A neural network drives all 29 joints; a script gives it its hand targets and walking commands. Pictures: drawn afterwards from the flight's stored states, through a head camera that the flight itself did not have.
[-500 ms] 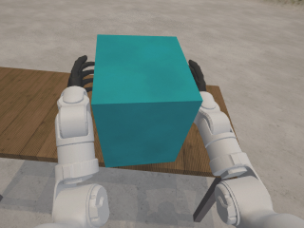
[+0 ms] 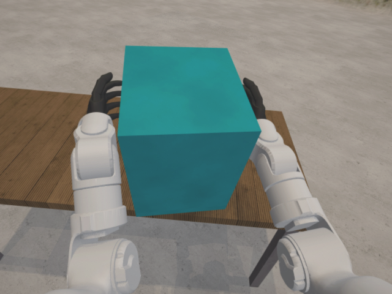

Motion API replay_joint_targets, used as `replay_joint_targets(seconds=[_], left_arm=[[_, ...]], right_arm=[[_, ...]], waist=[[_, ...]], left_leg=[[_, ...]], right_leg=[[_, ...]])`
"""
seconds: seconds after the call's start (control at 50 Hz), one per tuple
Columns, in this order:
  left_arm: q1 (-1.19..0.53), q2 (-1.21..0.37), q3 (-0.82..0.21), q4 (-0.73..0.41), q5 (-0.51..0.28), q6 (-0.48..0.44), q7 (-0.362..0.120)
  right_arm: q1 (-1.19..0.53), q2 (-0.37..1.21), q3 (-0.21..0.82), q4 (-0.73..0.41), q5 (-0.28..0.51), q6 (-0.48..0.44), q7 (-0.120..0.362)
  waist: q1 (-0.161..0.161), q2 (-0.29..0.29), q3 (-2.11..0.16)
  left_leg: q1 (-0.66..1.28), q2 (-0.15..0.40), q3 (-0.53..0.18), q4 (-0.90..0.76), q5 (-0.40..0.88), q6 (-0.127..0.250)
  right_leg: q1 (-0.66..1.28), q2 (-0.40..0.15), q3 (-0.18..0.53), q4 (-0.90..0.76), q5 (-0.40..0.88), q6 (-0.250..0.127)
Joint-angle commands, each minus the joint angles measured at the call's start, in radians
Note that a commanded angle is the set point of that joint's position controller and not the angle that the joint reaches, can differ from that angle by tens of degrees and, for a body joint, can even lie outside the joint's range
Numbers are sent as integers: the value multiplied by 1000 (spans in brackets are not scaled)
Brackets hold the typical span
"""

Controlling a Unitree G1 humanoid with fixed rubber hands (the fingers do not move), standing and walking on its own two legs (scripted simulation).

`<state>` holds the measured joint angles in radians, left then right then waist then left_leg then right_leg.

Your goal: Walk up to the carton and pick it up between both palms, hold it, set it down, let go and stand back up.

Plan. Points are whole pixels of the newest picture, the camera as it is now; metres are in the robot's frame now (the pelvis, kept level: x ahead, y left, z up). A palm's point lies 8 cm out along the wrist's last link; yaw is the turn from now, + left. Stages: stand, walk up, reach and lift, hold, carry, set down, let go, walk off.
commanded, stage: hold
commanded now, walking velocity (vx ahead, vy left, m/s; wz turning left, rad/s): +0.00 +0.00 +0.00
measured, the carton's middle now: (180, 135) +0.37 +0.01 +0.16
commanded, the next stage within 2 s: set down in 1.66 s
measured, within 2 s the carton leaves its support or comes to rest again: neither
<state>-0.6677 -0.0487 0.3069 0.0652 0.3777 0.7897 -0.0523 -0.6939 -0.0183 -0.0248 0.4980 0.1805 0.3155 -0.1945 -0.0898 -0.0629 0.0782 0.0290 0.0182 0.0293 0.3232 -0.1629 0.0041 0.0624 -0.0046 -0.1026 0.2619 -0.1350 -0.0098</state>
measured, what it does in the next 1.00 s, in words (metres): stands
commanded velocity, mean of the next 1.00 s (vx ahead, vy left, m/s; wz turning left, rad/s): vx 0.00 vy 0.00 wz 0.00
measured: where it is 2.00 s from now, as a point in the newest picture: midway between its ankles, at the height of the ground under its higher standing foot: outside the picture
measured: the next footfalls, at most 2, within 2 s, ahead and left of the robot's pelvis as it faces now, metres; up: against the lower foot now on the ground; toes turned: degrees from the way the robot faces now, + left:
none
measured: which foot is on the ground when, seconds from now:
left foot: down 0.00-1.00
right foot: down 0.00-1.00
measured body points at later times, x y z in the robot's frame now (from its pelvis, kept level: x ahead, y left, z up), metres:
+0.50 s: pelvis +0.00 +0.00 +0.00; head -0.05 +0.03 +0.45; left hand +0.38 +0.15 +0.22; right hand +0.38 -0.14 +0.20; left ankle +0.03 +0.11 -0.75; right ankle +0.02 -0.11 -0.75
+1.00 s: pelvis +0.00 +0.00 +0.00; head -0.04 +0.03 +0.45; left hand +0.38 +0.15 +0.22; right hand +0.38 -0.14 +0.20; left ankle +0.03 +0.11 -0.75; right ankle +0.02 -0.11 -0.75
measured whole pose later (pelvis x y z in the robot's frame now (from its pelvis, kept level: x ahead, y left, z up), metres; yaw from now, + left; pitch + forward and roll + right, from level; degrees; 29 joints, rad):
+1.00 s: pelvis +0.00 +0.00 +0.00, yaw +0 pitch -11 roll -1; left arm -0.67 -0.06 0.30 0.05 0.38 0.80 -0.05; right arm -0.69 -0.02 -0.03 0.49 0.18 0.32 -0.19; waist -0.08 -0.06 0.08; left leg 0.03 0.02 0.04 0.33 -0.17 0.01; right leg 0.06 0.00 -0.10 0.27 -0.14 -0.01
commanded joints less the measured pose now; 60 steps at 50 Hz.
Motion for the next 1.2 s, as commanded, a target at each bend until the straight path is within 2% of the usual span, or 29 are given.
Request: replay_joint_targets(seconds=[0.0,0.14,0.26,0.28,0.3,0.32,0.44,0.54,0.72,0.92,1.18], left_arm=[[-540,-495,-452,-64,-152,-59,-149],[-558,-486,-429,-37,-137,-69,-147],[-556,-484,-426,-24,-139,-77,-138],[-560,-477,-399,-35,-133,-67,-129],[-557,-480,-408,-30,-135,-58,-124],[-555,-477,-404,-34,-137,-54,-125],[-556,-475,-419,-34,-137,-39,-141],[-555,-476,-432,-49,-141,-37,-150],[-555,-488,-460,-84,-157,-47,-135],[-558,-491,-445,-62,-148,-39,-128],[-569,-480,-428,-44,-144,-43,-139]], right_arm=[[-721,527,357,-288,65,-72,76],[-753,524,340,-281,42,-93,88],[-769,530,348,-285,37,-108,90],[-815,539,369,-302,52,-104,84],[-795,540,370,-293,54,-97,78],[-795,538,371,-290,58,-93,74],[-762,534,340,-273,54,-70,66],[-747,529,332,-277,59,-56,64],[-758,522,357,-307,74,-58,70],[-769,515,339,-287,62,-62,81],[-776,532,339,-278,60,-60,73]], waist=[[-29,92,-377],[-7,76,-343],[4,61,-377],[50,51,-414],[29,50,-397],[34,47,-397],[-8,62,-351],[-25,80,-342],[-12,89,-374],[-3,80,-362],[-7,71,-367]], left_leg=[[80,-48,23,-26,268,-23],[50,-45,30,-54,178,-9],[69,-46,34,-46,189,1],[64,-45,31,-19,217,16],[60,-45,33,-20,207,15],[54,-44,33,-23,202,15],[35,-52,37,-31,170,3],[25,-54,31,-30,184,-11],[48,-45,20,-15,245,-23],[43,-39,26,-28,208,-12],[29,-50,29,-28,188,-6]], right_leg=[[80,56,-7,-18,159,44],[63,53,-13,-29,72,42],[64,52,-11,-29,86,46],[92,53,3,-17,116,29],[90,52,5,-15,122,35],[94,53,2,-13,116,36],[100,43,5,-14,134,49],[115,44,0,-6,157,52],[98,58,-6,0,148,40],[82,58,-2,-9,95,33],[105,50,1,-6,138,45]])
